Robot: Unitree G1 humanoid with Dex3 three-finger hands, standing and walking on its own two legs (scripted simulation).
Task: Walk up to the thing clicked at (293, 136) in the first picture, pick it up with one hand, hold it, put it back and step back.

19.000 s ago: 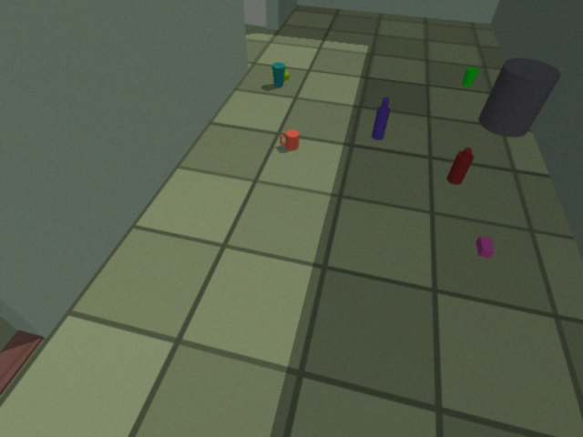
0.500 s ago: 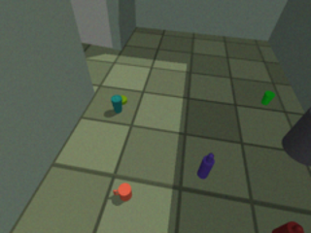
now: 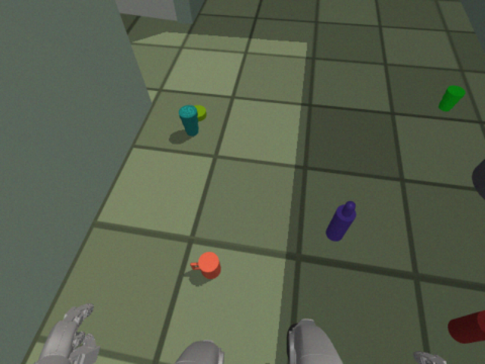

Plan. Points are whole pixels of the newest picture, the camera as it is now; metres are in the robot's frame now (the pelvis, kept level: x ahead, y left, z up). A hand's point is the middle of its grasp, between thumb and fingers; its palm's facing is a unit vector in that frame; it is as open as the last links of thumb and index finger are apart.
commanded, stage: walk up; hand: left
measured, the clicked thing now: (205, 265) +0.49 +0.17 -0.68
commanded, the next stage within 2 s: stand in 0.88 s
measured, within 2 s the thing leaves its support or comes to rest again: neither
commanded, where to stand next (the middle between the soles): +0.06 -0.02 m, yaw -7 degrees
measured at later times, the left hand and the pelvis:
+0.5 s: hand out of the picture +0.11 +0.25 -0.12, palm faces -0.18 -0.91 -0.37, open 7.4 cm; pelvis +0.00 -0.03 +0.02, yaw -6 degrees
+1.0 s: hand (94, 357) +0.15 +0.27 -0.13, palm faces -0.09 -0.90 -0.43, open 7.4 cm; pelvis +0.00 +0.00 +0.01, yaw -5 degrees
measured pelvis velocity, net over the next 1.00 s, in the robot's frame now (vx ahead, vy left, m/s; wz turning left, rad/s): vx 0.00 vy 0.00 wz -0.08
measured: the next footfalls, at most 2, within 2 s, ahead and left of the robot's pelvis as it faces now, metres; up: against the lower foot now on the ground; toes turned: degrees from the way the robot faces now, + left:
left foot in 0.04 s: +0.02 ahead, +0.14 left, +0.00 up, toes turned -2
right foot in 0.48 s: +0.06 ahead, -0.14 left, +0.00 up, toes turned -5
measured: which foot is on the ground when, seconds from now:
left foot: up 0.00-0.02, down 0.04-0.50, up 0.52-0.86, down 0.88-1.00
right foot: down 0.00-0.06, up 0.08-0.46, down 0.48-1.00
